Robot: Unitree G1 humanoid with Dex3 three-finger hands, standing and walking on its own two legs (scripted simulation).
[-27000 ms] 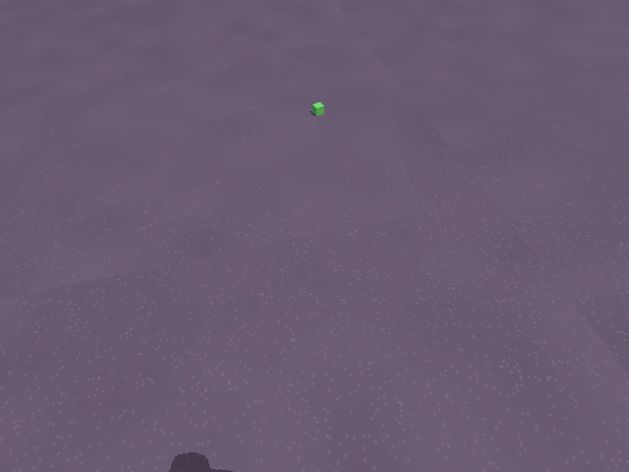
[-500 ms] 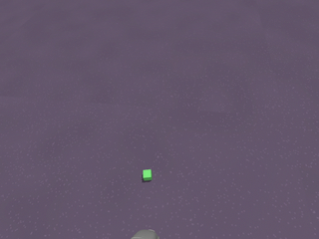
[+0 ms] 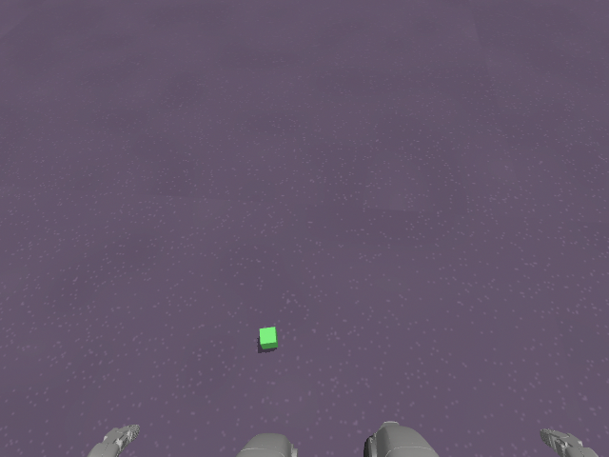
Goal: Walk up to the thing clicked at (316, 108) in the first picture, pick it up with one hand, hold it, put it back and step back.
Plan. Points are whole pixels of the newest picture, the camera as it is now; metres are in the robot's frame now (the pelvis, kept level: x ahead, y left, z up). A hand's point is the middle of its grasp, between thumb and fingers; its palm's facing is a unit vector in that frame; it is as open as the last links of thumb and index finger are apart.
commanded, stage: walk up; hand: left
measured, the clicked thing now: (268, 338) +0.51 +0.20 -0.72
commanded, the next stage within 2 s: none
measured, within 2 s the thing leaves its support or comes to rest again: neither
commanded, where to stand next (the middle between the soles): +0.09 +0.00 m, yaw -5 degrees
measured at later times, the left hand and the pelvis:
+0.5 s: hand out of the picture +0.06 +0.30 -0.14, palm faces -0.14 -0.91 -0.38, open 7.4 cm; pelvis -0.03 +0.02 +0.01, yaw -5 degrees
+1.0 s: hand out of the picture +0.09 +0.29 -0.16, palm faces -0.09 -0.93 -0.36, open 7.4 cm; pelvis -0.04 +0.03 +0.00, yaw -6 degrees
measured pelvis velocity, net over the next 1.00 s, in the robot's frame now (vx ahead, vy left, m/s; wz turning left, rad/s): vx -0.04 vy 0.03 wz -0.10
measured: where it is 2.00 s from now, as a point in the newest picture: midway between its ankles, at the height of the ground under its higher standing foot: outside the picture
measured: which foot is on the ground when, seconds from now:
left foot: up 0.00-0.16, down 0.18-0.56, up 0.58-0.82, down 0.84-1.00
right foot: down 0.00-0.22, up 0.24-0.48, down 0.50-0.86, up 0.88-1.00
